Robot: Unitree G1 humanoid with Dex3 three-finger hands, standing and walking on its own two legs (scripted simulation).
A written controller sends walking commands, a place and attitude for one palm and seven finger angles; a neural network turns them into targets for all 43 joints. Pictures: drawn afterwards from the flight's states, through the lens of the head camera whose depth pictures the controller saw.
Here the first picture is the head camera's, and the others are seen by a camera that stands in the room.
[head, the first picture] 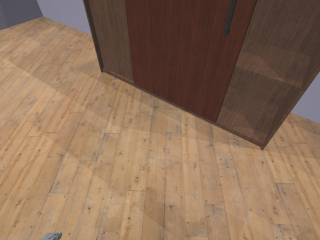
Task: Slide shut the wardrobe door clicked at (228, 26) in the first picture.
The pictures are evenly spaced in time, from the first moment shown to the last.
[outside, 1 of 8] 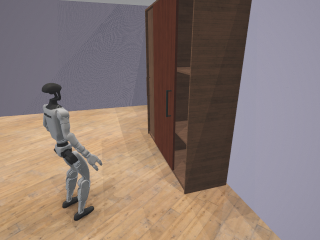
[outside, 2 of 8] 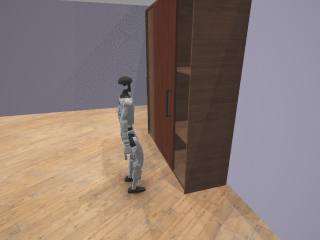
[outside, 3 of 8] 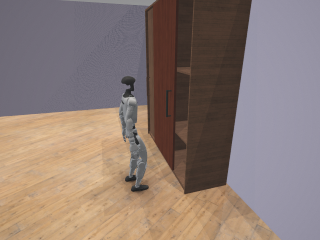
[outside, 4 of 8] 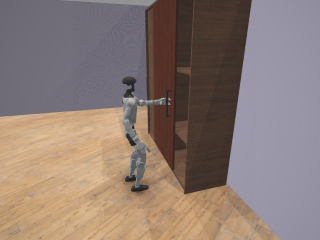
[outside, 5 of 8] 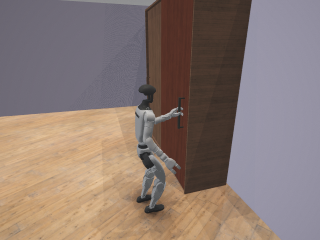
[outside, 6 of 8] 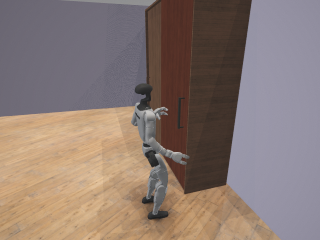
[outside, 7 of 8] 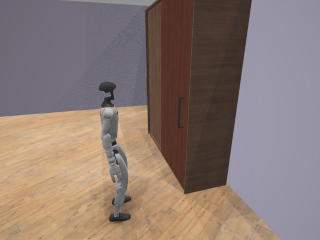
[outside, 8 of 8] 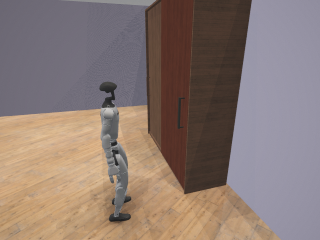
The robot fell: no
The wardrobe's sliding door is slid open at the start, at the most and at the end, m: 0.39 0.39 0.00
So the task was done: yes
